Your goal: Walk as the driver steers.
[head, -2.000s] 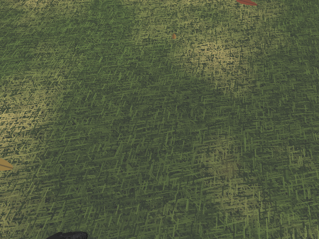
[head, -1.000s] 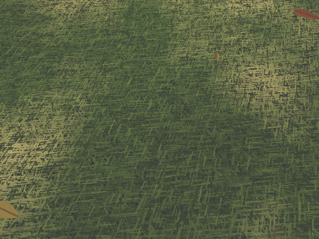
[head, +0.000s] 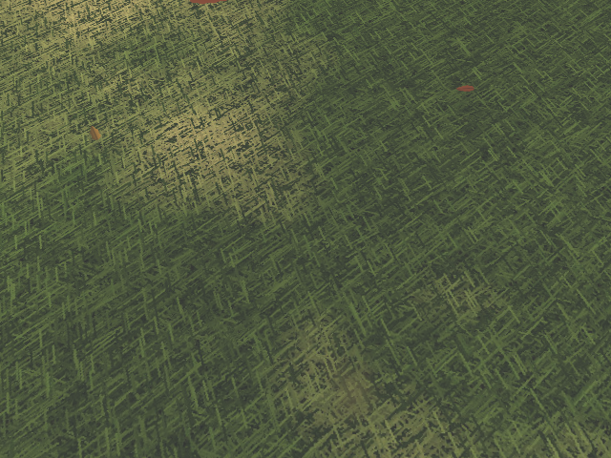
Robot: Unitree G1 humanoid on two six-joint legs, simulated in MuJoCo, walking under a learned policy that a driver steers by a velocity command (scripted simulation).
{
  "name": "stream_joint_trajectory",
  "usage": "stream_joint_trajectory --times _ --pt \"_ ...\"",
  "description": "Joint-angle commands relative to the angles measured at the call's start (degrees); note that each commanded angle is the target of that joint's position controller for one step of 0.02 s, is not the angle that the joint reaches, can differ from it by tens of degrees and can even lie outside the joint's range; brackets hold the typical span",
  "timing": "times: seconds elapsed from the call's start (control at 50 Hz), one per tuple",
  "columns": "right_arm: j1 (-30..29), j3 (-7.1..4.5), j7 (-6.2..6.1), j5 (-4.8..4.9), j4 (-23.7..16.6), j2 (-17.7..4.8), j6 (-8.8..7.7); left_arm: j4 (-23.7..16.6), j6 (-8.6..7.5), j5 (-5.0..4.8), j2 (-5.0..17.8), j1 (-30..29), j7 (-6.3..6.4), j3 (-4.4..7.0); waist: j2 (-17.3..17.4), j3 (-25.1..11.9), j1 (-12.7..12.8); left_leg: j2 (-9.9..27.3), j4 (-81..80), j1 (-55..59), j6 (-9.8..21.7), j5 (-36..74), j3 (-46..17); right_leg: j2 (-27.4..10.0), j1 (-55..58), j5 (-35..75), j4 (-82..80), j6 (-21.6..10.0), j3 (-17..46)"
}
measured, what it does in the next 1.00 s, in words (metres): steps on the spot: left foot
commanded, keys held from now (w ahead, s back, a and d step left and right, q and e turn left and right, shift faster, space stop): e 0.22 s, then no key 0.78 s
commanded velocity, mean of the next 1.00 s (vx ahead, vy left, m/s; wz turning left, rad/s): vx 0.00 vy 0.00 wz -0.27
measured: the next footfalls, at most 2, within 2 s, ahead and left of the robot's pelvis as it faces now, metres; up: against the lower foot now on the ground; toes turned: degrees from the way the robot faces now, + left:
left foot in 0.46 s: +0.08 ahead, +0.12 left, +0.00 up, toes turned -15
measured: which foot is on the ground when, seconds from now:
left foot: up 0.00-0.44, down 0.46-1.00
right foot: down 0.00-1.00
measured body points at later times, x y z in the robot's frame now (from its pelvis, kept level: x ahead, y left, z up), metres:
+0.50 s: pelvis +0.01 +0.01 +0.00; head +0.04 +0.01 +0.45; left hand +0.24 +0.23 -0.09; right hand +0.10 -0.30 -0.09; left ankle +0.04 +0.13 -0.73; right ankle +0.01 -0.10 -0.73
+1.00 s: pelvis +0.03 +0.02 +0.01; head +0.04 +0.02 +0.46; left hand +0.20 +0.25 -0.11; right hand +0.11 -0.26 -0.10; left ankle +0.04 +0.13 -0.73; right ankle +0.00 -0.11 -0.73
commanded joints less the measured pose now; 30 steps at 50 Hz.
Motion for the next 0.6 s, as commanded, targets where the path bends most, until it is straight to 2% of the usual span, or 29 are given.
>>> stream_joint_trajectory --times 0.02,0.04,0.06,0.12,0.22,0.28,0.36,0.4,0.42,0.44,0.46,0.48,0.5,0.52,0.56,0.6 --pt "-4.3 -1.59 -0.85 0.53 -6.3 -6.9 -0.76 -3.1 -3.38 0.96 11.7 3.1 -0.05 3.02 -10.7 -8.4 2.6 -3.0 19.3 -17.0 0.8 -2.1 -6.3 -17.7 14.3 30.2 -14.6 -14.4 22.5" --pt "-3.4 -1.81 -1.33 0.02 -5.1 -7.1 -0.59 -3.1 -3.28 -0.1 10.1 0.7 0.35 2.53 -8.2 -7.5 1.5 -2.3 17.5 -16.9 1.0 2.1 -6.8 -15.0 13.6 25.8 -14.4 -11.6 20.2" --pt "-2.3 -1.96 -1.48 -0.43 -4.9 -7.3 -0.42 -3.2 -3.01 -0.69 9.4 -0.9 0.74 2.05 -8.8 -7.2 0.5 -2.6 16.4 -15.5 0.7 5.2 -6.9 -13.7 12.1 26.5 -14.5 -10.5 19.0" --pt "-0.5 -1.64 -0.94 0.01 -4.6 -5.7 -0.63 -3.3 -2.87 -0.28 8.6 -0.4 1.72 1.51 -9.4 -9.8 0.0 -4.6 14.3 -12.5 0.0 10.2 -7.0 -12.1 12.6 27.6 -14.8 -10.7 18.4" --pt "-2.9 -1.05 -0.7 0.03 -5.6 -4.4 -0.88 -2.9 -2.33 -0.4 9.8 0.5 2.34 1.94 -9.6 -8.3 1.3 -5.9 1.5 -11.4 -1.2 10.9 -8.3 -11.0 12.9 19.1 -14.5 -10.6 22.0" --pt "-2.5 -0.77 -0.31 0.44 -5.6 -4.4 -1.14 -2.8 -2.11 -0.09 9.2 0.0 2.21 1.57 -10.1 -8.2 1.9 -5.7 -3.3 -7.1 -1.2 10.1 -8.0 -11.0 10.3 15.8 -13.9 -10.8 23.1" --pt "-1.9 -0.48 0.37 0.72 -6.3 -4.5 -1.73 -2.1 -1.8 0.18 8.6 -0.7 1.43 0.95 -10.2 -8.3 2.3 -6.0 -9.2 -1.2 -0.1 7.5 -6.9 -10.8 8.6 19.5 -11.8 -11.0 25.3" --pt "-0.5 -0.26 0.9 0.73 -6.3 -4.0 -2.12 -1.8 -1.66 -0.13 7.7 -1.8 1.24 0.42 -9.9 -8.6 1.2 -6.2 -15.8 2.6 0.8 9.5 -6.3 -10.0 8.5 22.0 -10.1 -10.2 25.9" --pt "1.1 -0.07 1.21 0.54 -5.9 -3.2 -2.39 -1.7 -1.58 -0.47 6.9 -2.8 1.28 0.02 -9.4 -8.7 -0.2 -6.3 -22.9 6.5 1.6 14.5 -5.7 -8.7 7.6 22.0 -8.9 -8.9 25.2" --pt "2.3 0.05 1.41 -0.11 -5.7 -3.3 -2.69 -1.2 -1.66 -0.64 6.0 -2.0 1.35 -0.31 -8.1 -8.7 -0.9 -5.1 -29.5 11.6 2.7 23.4 -6.5 -7.0 5.7 19.3 -8.2 -6.5 24.4" --pt "2.9 -0.42 1.21 -1.14 -6.4 -6.6 -2.8 -0.9 -2.03 0.29 4.6 0.4 1.42 -0.72 -2.5 -9.8 0.6 1.6 -29.9 16.5 5.1 34.7 -12.2 -3.6 2.5 11.6 -3.9 -2.9 20.8" --pt "0.6 -0.63 1.01 -1.66 -6.4 -9.3 -2.51 -0.4 -2.6 0.59 3.9 4.3 1.15 -0.8 7.7 -9.1 4.9 7.7 -29.1 16.2 11.6 43.9 -18.8 3.3 -0.8 -2.7 0.3 0.2 12.8" --pt "-0.6 0.43 1.0 -1.66 -6.5 -5.6 -2.56 -0.5 -2.74 1.06 5.1 3.0 1.27 -0.65 10.2 -9.3 3.8 11.4 -31.3 11.6 16.7 39.2 -23.1 2.2 1.8 -7.7 0.5 2.5 10.4" --pt "-2.5 1.11 1.06 -1.23 -7.0 -3.8 -2.71 0.0 -2.58 0.8 6.4 1.7 1.38 -0.16 8.3 -7.8 3.4 9.3 -31.4 10.9 15.9 35.1 -21.1 1.1 3.1 -5.5 0.1 3.3 9.6" --pt "-1.8 1.01 0.97 -0.49 -6.5 -4.9 -2.95 0.2 -1.87 0.97 4.6 -0.8 1.46 -0.47 7.3 -6.9 2.2 4.4 -30.0 11.4 11.2 28.9 -16.9 0.3 4.9 3.4 -4.5 3.6 9.4" --pt "0.3 1.49 0.96 -0.77 -6.2 -4.3 -3.26 0.5 -1.34 0.93 4.0 -1.1 1.12 -0.75 5.4 -6.5 1.3 1.5 -29.3 8.7 8.1 24.2 -14.2 -0.7 8.8 9.8 -6.2 2.9 10.0"
Keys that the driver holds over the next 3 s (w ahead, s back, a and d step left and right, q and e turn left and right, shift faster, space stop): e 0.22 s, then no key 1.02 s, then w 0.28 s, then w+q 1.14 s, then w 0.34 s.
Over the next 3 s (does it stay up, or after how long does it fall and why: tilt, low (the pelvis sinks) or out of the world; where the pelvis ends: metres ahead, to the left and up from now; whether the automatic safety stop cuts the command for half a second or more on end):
stays up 0.80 0.04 0.00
